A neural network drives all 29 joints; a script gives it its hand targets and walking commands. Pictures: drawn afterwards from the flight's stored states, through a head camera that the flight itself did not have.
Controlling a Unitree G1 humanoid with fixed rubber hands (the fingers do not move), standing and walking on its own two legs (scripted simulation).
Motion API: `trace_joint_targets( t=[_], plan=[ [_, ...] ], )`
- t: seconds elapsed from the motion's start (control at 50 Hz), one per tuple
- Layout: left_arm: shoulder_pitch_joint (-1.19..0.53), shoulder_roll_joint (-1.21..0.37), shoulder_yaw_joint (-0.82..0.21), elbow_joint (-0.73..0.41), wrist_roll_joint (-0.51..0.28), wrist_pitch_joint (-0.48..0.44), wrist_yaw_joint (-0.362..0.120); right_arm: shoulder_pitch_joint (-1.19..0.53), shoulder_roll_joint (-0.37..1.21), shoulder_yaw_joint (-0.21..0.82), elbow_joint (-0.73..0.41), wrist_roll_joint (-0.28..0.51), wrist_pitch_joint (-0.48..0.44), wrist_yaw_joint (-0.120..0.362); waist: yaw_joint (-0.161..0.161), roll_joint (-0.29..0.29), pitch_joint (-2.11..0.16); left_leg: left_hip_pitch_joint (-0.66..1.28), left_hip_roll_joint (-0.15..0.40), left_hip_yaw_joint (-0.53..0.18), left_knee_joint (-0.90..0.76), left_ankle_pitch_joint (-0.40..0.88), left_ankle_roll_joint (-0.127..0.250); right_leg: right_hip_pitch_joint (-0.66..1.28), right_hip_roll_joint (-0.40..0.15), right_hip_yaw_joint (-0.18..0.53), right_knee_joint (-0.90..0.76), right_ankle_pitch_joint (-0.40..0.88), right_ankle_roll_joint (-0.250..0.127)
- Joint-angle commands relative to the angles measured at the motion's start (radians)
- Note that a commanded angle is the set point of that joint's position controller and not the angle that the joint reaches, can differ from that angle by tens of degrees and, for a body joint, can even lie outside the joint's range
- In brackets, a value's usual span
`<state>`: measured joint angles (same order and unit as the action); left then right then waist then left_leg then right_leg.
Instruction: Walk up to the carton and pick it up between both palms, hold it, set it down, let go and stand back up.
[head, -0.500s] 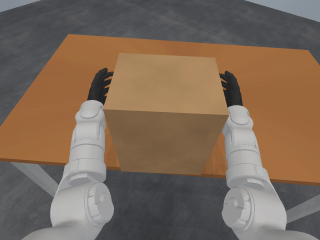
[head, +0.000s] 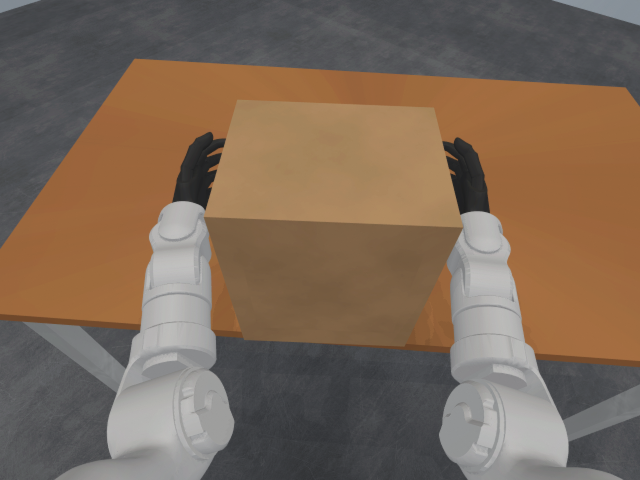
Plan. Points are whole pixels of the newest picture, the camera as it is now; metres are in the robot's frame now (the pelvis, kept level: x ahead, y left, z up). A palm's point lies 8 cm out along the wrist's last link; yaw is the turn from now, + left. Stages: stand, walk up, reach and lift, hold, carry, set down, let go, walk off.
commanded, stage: set down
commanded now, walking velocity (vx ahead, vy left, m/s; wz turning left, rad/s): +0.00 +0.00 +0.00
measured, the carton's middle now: (329, 235) +0.42 -0.01 +0.05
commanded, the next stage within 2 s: none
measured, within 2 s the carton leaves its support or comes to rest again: neither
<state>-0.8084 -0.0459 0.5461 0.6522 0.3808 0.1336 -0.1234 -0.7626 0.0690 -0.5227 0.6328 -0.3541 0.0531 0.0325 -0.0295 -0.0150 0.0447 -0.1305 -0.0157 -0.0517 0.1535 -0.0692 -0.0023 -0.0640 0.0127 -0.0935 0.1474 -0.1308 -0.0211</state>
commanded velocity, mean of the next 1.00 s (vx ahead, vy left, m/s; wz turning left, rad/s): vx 0.00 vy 0.00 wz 0.00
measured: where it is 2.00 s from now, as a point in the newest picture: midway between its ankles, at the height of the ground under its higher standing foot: outside the picture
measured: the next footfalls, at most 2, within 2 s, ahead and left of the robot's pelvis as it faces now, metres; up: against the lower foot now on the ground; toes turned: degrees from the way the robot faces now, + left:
none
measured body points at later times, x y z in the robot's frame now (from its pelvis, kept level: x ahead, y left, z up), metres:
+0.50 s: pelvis +0.00 +0.00 +0.00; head +0.05 +0.01 +0.45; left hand +0.44 +0.16 +0.10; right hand +0.43 -0.18 +0.12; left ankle +0.00 +0.12 -0.75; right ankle -0.04 -0.09 -0.75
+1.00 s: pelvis -0.01 +0.02 -0.01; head +0.04 +0.01 +0.44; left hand +0.46 +0.18 +0.09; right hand +0.44 -0.19 +0.09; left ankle +0.00 +0.12 -0.75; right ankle -0.04 -0.09 -0.75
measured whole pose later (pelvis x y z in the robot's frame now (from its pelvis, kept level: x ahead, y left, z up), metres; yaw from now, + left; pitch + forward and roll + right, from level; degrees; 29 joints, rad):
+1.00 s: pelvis -0.01 +0.02 -0.01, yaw -7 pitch +17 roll -1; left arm -0.97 0.22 0.12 1.27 -0.13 -0.15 0.08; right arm -1.00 -0.23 0.02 1.28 0.26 -0.12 -0.09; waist 0.06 0.01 -0.22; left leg -0.51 0.02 0.05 0.34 -0.13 0.01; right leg -0.46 0.04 0.01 0.27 -0.12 -0.01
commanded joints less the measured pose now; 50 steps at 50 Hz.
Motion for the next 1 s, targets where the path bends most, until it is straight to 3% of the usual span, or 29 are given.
trace_joint_targets(
  t=[0.0,0.34,0.48,0.54,0.58,0.64,0.7,0.76,0.84,0.98],
  plan=[
    [-0.276,-0.269,-0.172,0.046,0.015,0.007,-0.06,-0.298,0.271,0.212,0.028,-0.011,0.003,0.084,0.002,0.001,-0.282,0.092,-0.008,0.016,0.007,0.121,-0.007,0.112,0.012,-0.023,0.056,0.415,0.101],
    [-0.216,-0.217,-0.146,0.05,0.021,-0.002,-0.053,-0.238,0.215,0.199,0.04,0.001,0.014,0.081,0.01,0.002,-0.256,0.076,-0.011,0.026,0.01,0.116,-0.009,0.081,0.015,-0.016,0.061,0.39,0.099],
    [-0.23,-0.107,-0.146,0.058,-0.021,-0.037,-0.015,-0.249,0.103,0.197,0.063,0.044,-0.001,0.055,0.021,0.011,-0.33,0.07,-0.011,0.037,0.024,0.146,-0.01,0.055,0.019,0.001,0.081,0.42,0.091],
    [-0.257,0.026,-0.182,0.083,-0.096,-0.074,0.033,-0.284,-0.025,0.229,0.093,0.126,-0.021,0.015,0.031,0.014,-0.415,0.045,-0.009,0.049,0.042,0.17,-0.005,0.034,0.02,0.023,0.105,0.449,0.084],
    [-0.301,0.144,-0.239,0.112,-0.19,-0.121,0.086,-0.328,-0.132,0.278,0.136,0.222,-0.048,-0.031,0.037,0.016,-0.503,0.013,-0.005,0.06,0.069,0.201,0.0,0.005,0.022,0.046,0.128,0.478,0.076],
    [-0.408,0.2,-0.293,0.206,-0.298,-0.222,0.152,-0.448,-0.174,0.364,0.227,0.347,-0.114,-0.089,0.065,0.036,-0.655,-0.062,0.002,0.072,0.124,0.278,0.012,-0.023,0.017,0.083,0.164,0.556,0.067],
    [-0.468,0.257,-0.304,0.287,-0.345,-0.282,0.184,-0.518,-0.225,0.414,0.308,0.416,-0.168,-0.121,0.092,0.023,-0.788,-0.156,0.007,0.087,0.159,0.331,0.024,0.031,0.011,0.111,0.217,0.68,0.072],
    [-0.479,0.311,-0.319,0.369,-0.385,-0.307,0.194,-0.545,-0.279,0.454,0.395,0.48,-0.191,-0.136,0.097,0.002,-0.833,-0.195,0.014,0.09,0.18,0.36,0.026,0.043,0.005,0.124,0.247,0.736,0.081],
    [-0.486,0.371,-0.354,0.466,-0.443,-0.31,0.197,-0.586,-0.367,0.5,0.486,0.559,-0.202,-0.14,0.098,-0.007,-0.807,-0.145,0.031,0.08,0.216,0.387,0.009,-0.057,0.006,0.123,0.229,0.658,0.081],
    [-0.563,0.409,-0.498,0.53,-0.582,-0.311,0.198,-0.67,-0.488,0.569,0.573,0.663,-0.195,-0.103,0.079,0.036,-0.801,0.064,0.067,0.051,0.288,0.424,-0.053,-0.346,0.029,0.095,0.137,0.355,0.061]
  ],
)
